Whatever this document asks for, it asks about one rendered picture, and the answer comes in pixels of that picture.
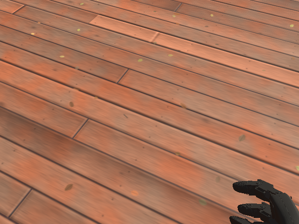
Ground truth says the right robot hand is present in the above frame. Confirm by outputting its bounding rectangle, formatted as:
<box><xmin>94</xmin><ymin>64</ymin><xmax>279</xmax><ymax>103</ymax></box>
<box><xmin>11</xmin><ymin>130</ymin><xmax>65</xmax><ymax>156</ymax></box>
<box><xmin>229</xmin><ymin>179</ymin><xmax>299</xmax><ymax>224</ymax></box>

